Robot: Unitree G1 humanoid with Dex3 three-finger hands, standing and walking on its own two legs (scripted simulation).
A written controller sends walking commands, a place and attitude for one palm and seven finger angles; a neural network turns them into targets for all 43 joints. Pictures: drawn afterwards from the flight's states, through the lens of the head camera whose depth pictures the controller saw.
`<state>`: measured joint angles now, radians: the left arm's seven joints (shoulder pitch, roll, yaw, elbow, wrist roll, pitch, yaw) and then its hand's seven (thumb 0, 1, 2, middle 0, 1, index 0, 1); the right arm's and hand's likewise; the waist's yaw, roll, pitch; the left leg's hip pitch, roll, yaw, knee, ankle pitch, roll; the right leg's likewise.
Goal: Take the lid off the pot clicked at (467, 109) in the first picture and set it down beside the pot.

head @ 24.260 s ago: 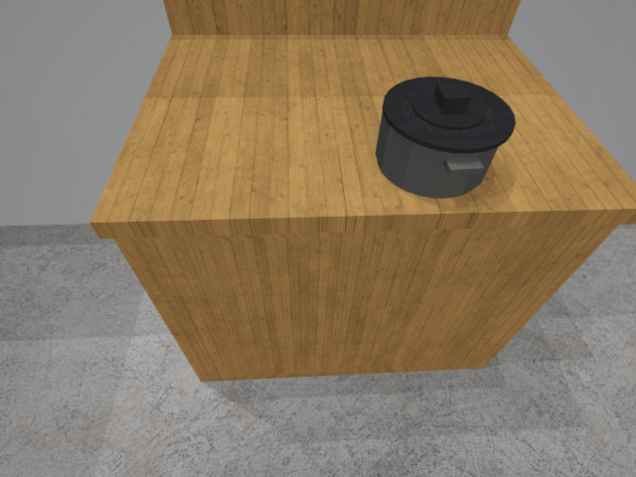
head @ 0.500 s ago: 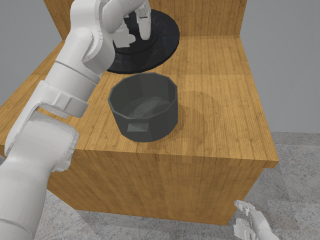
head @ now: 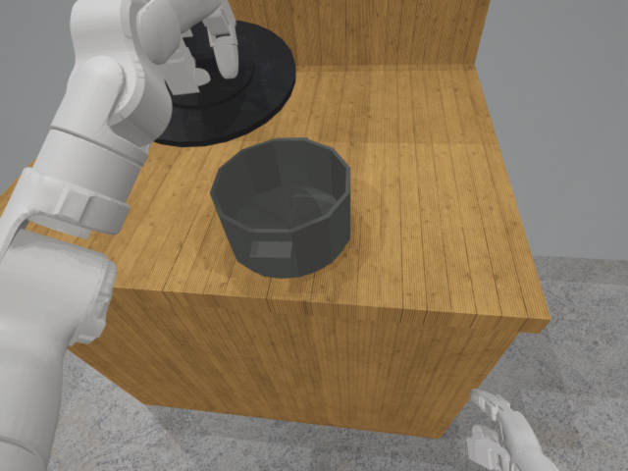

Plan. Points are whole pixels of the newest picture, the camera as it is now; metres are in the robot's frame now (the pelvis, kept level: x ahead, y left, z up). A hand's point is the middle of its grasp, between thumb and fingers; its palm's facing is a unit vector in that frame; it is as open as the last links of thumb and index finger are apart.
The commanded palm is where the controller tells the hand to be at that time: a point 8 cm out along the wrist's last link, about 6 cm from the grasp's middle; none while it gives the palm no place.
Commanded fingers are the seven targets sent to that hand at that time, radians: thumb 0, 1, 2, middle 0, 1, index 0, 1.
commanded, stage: move the lid sideways beside the pot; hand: left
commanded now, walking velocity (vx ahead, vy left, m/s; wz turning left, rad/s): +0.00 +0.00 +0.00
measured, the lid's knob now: (198, 55) +0.48 +0.14 +0.29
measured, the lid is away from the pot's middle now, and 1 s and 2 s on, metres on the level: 0.07 0.20 0.23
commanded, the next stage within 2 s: lower the lid onto the table in 1.52 s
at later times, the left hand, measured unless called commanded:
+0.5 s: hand (134, 64) +0.44 +0.20 +0.30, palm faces -0.07 -0.04 -1.00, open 5.1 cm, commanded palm +0.41 +0.20 +0.38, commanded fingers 0.00 0.56 1.17 -0.81 -0.84 -1.17 -1.00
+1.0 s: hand (83, 68) +0.44 +0.26 +0.30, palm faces -0.09 -0.06 -0.99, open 5.1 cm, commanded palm +0.41 +0.26 +0.38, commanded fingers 0.00 0.56 1.17 -0.81 -0.84 -1.17 -1.00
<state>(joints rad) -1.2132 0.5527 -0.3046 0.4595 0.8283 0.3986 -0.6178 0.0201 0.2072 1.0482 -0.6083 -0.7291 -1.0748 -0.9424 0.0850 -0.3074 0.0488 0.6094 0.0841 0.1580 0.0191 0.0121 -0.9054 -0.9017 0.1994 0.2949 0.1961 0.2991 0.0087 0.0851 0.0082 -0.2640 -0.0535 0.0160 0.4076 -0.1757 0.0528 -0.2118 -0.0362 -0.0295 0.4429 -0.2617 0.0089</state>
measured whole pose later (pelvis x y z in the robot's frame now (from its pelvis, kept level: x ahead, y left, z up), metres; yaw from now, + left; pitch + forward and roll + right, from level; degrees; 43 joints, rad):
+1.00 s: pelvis +0.00 +0.01 +0.00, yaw +1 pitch +3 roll -1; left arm -1.21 0.76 -0.19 0.58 0.88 0.29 -0.64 0.02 0.21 1.05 -0.61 -0.73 -1.08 -0.95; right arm 0.14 -0.31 0.05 0.60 0.10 0.21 0.01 0.01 -0.91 -0.90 0.20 0.29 0.20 0.30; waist -0.02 0.07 0.03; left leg -0.31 -0.05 0.01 0.43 -0.18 0.07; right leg -0.23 -0.04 -0.04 0.42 -0.24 0.02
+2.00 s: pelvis +0.00 +0.01 +0.00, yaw +1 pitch +4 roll -1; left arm -1.17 0.80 -0.15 0.66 0.89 0.26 -0.64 0.02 0.21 1.04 -0.61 -0.73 -1.08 -0.95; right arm 0.14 -0.30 0.05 0.60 0.11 0.21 0.00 0.01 -0.90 -0.90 0.20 0.30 0.20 0.30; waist -0.03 0.07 0.04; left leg -0.32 -0.05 0.00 0.44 -0.19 0.07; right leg -0.23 -0.03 -0.04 0.40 -0.24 0.02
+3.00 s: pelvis +0.00 +0.01 +0.00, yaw +1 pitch +4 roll -1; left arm -1.00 0.76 -0.11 0.64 0.86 0.16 -0.59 0.01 0.22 1.04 -0.60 -0.73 -1.08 -0.95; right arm 0.16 -0.31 0.03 0.60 0.10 0.22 0.01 0.01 -0.90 -0.90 0.20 0.30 0.20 0.30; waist -0.04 0.07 0.04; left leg -0.33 -0.04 -0.01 0.47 -0.21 0.06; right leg -0.23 -0.02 -0.05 0.40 -0.24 0.02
